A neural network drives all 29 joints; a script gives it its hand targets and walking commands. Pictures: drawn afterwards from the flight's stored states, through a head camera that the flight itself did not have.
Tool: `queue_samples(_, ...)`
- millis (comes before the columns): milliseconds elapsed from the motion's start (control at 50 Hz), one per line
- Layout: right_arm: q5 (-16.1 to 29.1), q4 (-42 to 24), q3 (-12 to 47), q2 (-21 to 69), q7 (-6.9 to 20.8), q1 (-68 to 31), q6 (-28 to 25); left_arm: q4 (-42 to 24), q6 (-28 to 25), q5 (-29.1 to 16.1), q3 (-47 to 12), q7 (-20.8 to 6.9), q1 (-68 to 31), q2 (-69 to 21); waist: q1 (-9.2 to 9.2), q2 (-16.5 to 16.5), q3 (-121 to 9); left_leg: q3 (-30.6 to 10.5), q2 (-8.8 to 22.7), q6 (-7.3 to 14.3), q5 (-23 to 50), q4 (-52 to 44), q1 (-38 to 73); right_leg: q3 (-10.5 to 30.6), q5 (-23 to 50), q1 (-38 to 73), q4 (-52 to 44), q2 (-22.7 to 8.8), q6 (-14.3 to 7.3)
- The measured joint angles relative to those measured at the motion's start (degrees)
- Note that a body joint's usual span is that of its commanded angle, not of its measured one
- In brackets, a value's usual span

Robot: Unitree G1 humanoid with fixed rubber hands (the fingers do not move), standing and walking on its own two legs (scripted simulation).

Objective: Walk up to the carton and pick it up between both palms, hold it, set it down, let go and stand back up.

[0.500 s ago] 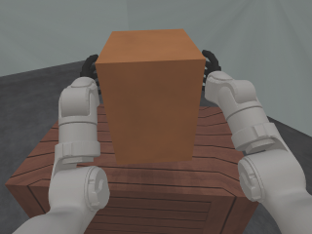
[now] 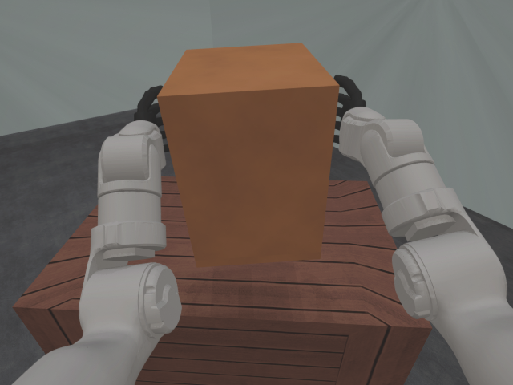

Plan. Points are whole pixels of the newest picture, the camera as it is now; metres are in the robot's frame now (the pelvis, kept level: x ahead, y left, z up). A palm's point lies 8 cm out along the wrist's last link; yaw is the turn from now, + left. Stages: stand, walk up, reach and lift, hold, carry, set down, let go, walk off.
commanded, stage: hold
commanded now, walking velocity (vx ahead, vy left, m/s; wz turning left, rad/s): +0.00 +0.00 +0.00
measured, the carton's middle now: (251, 151) +0.42 +0.00 +0.25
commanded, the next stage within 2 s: none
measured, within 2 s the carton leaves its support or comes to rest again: neither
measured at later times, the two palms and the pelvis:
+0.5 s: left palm (148, 137) +0.38 +0.15 +0.30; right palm (349, 129) +0.37 -0.14 +0.30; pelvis -0.01 +0.00 +0.00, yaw +0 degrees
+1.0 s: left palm (146, 140) +0.37 +0.15 +0.29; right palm (348, 130) +0.37 -0.14 +0.30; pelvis +0.00 +0.00 +0.00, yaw +0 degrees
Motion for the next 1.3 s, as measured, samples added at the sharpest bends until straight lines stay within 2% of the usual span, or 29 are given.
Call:
queue_samples(300,-1.2,2.4,-1.4,0.7,0.1,-0.8,-0.6,4.8,-1.6,-0.3,0.6,0.0,-2.2,0.9,0.65,-0.2,-0.7,-0.2,0.2,-0.3,0.8,-0.3,-1.6,0.0,0.5,-1.8,0.2,0.2,-0.2)
queue_samples(660,-0.3,1.2,-1.2,0.4,-0.1,-0.3,-0.5,3.8,-1.4,-1.0,0.0,0.3,-2.2,1.1,0.28,-0.4,-0.6,-0.4,0.1,-0.2,0.4,0.0,-2.0,0.1,0.3,-2.0,0.1,0.2,-0.2)
queue_samples(820,1.2,-2.1,0.9,0.0,-0.6,1.7,-0.5,-1.5,-0.4,-0.9,-1.0,0.0,1.1,0.4,-0.29,-0.1,0.0,-0.4,0.1,-0.1,-0.1,0.2,-0.7,0.2,0.4,-0.1,-0.9,0.3,0.0)
queue_samples(960,1.6,-2.7,0.9,0.1,-0.6,2.6,-0.2,-2.9,0.3,-0.2,-0.6,0.0,2.0,-0.4,-0.17,0.0,0.1,-0.3,0.0,0.1,-0.2,0.4,-0.5,0.4,0.2,0.0,-0.5,0.2,0.1)
queue_samples(1300,-1.2,3.7,-2.1,0.5,0.7,-2.3,-0.3,5.3,-1.8,-0.9,0.5,0.3,-2.9,1.2,0.66,-0.4,-0.7,-0.3,-0.1,-0.1,1.0,-0.4,-1.7,0.5,0.6,-2.0,0.3,0.2,-0.2)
